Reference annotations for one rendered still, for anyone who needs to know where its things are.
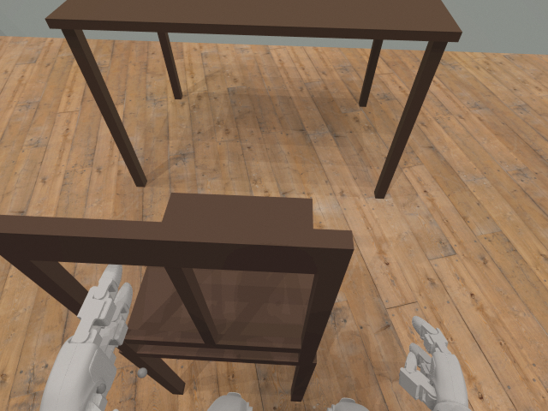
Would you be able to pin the right robot hand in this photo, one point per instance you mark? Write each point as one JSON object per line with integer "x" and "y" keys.
{"x": 440, "y": 378}

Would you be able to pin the left robot hand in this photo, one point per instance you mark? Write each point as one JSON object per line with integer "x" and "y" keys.
{"x": 86, "y": 360}

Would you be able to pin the chair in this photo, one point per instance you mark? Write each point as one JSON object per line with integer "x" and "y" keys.
{"x": 230, "y": 278}

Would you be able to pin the table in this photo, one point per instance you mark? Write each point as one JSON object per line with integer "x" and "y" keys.
{"x": 415, "y": 20}

